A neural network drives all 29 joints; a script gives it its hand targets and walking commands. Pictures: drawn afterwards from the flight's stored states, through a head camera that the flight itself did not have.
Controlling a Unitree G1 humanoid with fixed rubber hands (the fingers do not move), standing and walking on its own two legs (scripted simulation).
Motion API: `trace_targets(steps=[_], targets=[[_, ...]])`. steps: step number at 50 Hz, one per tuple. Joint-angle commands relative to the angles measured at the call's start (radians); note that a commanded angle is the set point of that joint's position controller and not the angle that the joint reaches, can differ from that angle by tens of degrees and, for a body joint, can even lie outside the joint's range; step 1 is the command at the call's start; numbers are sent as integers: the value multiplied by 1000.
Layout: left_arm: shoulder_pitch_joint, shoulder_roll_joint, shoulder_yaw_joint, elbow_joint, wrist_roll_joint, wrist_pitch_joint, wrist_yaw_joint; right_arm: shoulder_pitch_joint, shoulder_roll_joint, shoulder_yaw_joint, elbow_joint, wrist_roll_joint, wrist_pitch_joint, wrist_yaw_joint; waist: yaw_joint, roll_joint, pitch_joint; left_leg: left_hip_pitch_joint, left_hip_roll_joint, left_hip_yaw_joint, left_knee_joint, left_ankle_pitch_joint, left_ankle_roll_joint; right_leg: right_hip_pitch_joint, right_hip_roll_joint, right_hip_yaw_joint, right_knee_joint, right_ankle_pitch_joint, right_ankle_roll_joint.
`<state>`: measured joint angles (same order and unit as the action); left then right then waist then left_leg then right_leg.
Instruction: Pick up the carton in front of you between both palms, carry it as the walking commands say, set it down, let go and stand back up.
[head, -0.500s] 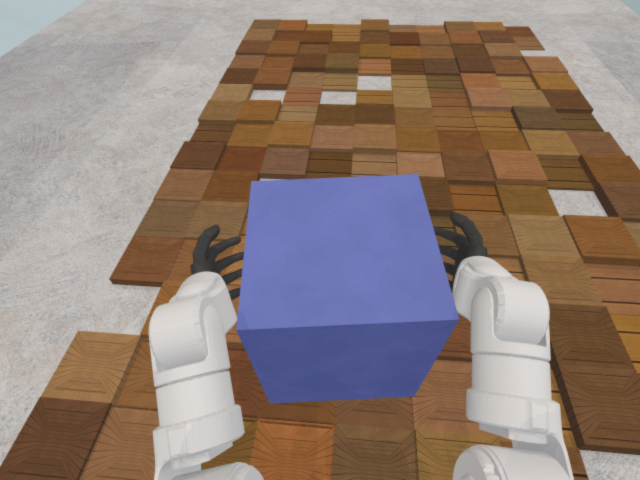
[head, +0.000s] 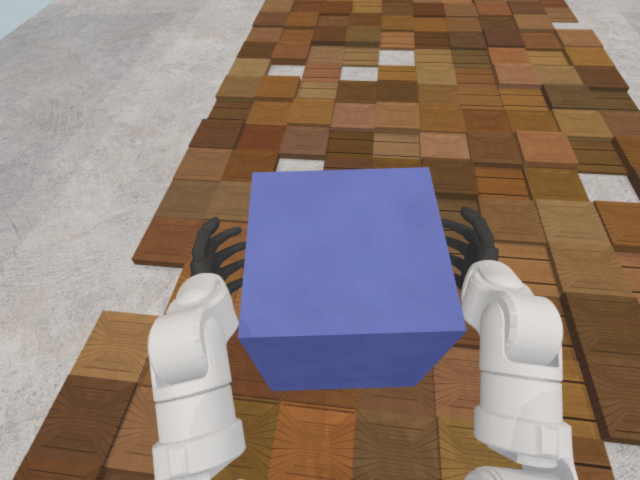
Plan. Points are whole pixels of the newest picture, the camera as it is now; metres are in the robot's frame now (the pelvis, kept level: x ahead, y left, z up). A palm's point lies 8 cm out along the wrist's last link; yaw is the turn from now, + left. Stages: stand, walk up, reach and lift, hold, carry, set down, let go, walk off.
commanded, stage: carry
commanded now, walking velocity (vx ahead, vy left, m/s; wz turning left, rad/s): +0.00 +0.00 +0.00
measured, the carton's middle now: (342, 290) +0.35 +0.00 +0.03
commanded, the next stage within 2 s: none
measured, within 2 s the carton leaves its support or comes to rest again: neither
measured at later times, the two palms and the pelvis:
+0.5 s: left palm (157, 328) +0.28 +0.21 +0.07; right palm (417, 285) +0.32 -0.09 +0.07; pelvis -0.01 +0.03 -0.03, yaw +4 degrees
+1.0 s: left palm (150, 302) +0.31 +0.22 +0.08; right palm (415, 281) +0.32 -0.09 +0.08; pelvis +0.00 +0.06 -0.02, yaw +2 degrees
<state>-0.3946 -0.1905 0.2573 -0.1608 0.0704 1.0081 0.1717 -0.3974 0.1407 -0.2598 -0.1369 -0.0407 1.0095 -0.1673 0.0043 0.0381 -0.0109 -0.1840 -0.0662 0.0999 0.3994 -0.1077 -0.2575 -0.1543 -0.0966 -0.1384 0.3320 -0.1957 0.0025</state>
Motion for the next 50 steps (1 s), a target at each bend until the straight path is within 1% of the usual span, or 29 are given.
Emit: trace_targets(steps=[1,3,5,6,7,8,9,11,12,13,14,15,16,17,18,19,20,21,22,23,24,25,26,28,31,33,35,41,50], targets=[[-481,-701,-629,-34,-148,-1,-1,-529,712,641,-70,152,-12,6,32,-67,-422,-38,142,-63,28,785,31,377,24,1,106,408,-44],[-509,-708,-648,-38,-161,0,-6,-510,709,626,-57,144,-8,6,29,-66,-410,-90,137,-61,-84,648,10,403,-23,39,173,461,-53],[-546,-722,-664,-43,-173,0,-10,-494,705,607,-45,128,-5,6,2,9,-394,123,139,-45,-166,763,4,189,-12,14,235,317,-26],[-545,-727,-666,-42,-175,2,-11,-492,703,596,-42,118,-5,4,-19,88,-388,327,144,-24,-172,926,2,-13,28,-48,280,112,0],[-543,-723,-662,-46,-178,4,-12,-484,699,587,-37,107,-5,2,-37,167,-367,518,164,-38,-109,1115,21,-248,79,-86,355,-216,10],[-538,-719,-656,-48,-181,5,-14,-479,698,591,-34,97,-8,-1,-57,139,-372,651,230,-109,-2,1223,101,-413,98,-68,406,-308,11],[-536,-721,-651,-55,-183,3,-14,-485,707,600,-47,100,-12,-1,-65,72,-381,659,277,-144,21,1196,154,-454,91,-24,438,-314,-2],[-527,-721,-632,-48,-176,-2,-13,-535,728,626,-84,123,-19,3,-56,-4,-386,557,313,-165,-2,1017,193,-422,77,31,461,-284,-18],[-517,-713,-620,-41,-167,-4,-12,-556,731,636,-91,132,-21,3,-41,6,-382,480,310,-141,-9,1018,166,-368,79,19,439,-280,-21],[-505,-699,-607,-36,-154,-4,-10,-578,732,642,-91,141,-22,4,-16,33,-375,372,278,-80,4,1090,104,-266,97,-22,364,-274,-23],[-501,-683,-594,-40,-142,-5,-7,-597,733,647,-84,146,-23,6,36,61,-366,208,201,19,133,1230,-5,-92,112,-80,221,-235,-56],[-466,-664,-575,-37,-131,-8,-4,-606,731,649,-74,153,-20,9,145,59,-375,7,89,105,446,1286,-126,143,114,-160,12,-30,-131],[-434,-675,-552,-21,-120,-14,1,-597,733,647,-63,164,-12,14,112,-443,-467,-119,88,-37,929,-104,28,151,-72,98,4,356,-212],[-359,-662,-534,42,-104,-1,5,-582,723,641,-35,166,-6,10,0,-217,-402,-153,120,-235,963,-458,174,-83,-135,267,51,178,-250],[-490,-622,-546,-1,-91,-1,13,-535,705,587,3,143,3,4,-44,-54,-351,-56,147,-364,782,-544,247,-321,-296,368,92,44,-284],[-544,-636,-572,-4,-103,11,16,-530,682,559,14,108,9,-5,-36,-42,-310,-139,150,-231,494,-495,301,-231,-290,327,17,-141,-276],[-594,-655,-595,-12,-123,20,13,-542,677,550,30,96,15,-12,-9,-121,-263,-163,116,-124,279,-493,314,-190,-225,304,1,-174,-254],[-603,-669,-601,7,-133,26,8,-566,694,537,58,90,19,-16,13,-121,-278,-98,53,-39,171,-405,280,-190,-159,276,16,-171,-240],[-608,-674,-612,17,-154,26,1,-553,710,532,79,97,19,-15,14,-111,-316,-10,30,-10,22,-212,266,-185,-138,247,79,-139,-220],[-613,-687,-619,18,-168,23,-5,-544,719,529,87,94,15,-14,13,-85,-345,56,23,17,-71,-73,250,-179,-100,209,132,-89,-173],[-614,-695,-622,34,-172,19,-7,-538,732,525,100,89,11,-13,16,-53,-377,141,115,-61,-76,14,237,-217,-74,173,200,-29,-116],[-621,-721,-620,25,-163,16,-10,-571,747,528,92,80,1,-14,18,69,-367,81,247,-193,-59,44,263,-219,-15,119,206,-50,-55],[-666,-742,-627,22,-174,10,-14,-587,755,528,83,77,-7,-10,12,68,-342,-18,271,-199,-66,-14,281,-146,-2,113,205,-93,-33],[-661,-777,-635,72,-182,-4,-16,-602,763,527,79,76,-19,-1,17,-12,-354,-27,249,-169,-53,-42,270,-93,-12,116,211,-20,-42],[-610,-776,-631,114,-171,-21,-9,-579,746,533,65,76,-35,-5,13,15,-413,58,224,-124,11,166,269,-102,-26,121,223,119,-58],[-592,-756,-618,114,-163,-26,2,-572,732,539,55,87,-39,-11,9,24,-428,81,230,-124,33,273,275,-111,-20,110,237,124,-55],[-573,-732,-599,118,-150,-25,14,-572,719,546,49,101,-36,-15,5,17,-428,75,237,-129,39,307,280,-113,-16,107,244,109,-52],[-545,-700,-550,146,-108,-3,23,-594,729,561,76,125,-14,-7,4,3,-405,29,231,-127,29,270,279,-102,-20,111,247,119,-49],[-596,-715,-561,128,-122,-8,22,-624,752,560,87,129,-17,-10,-1,-9,-395,16,220,-119,14,149,283,-107,-26,129,223,104,-53]])
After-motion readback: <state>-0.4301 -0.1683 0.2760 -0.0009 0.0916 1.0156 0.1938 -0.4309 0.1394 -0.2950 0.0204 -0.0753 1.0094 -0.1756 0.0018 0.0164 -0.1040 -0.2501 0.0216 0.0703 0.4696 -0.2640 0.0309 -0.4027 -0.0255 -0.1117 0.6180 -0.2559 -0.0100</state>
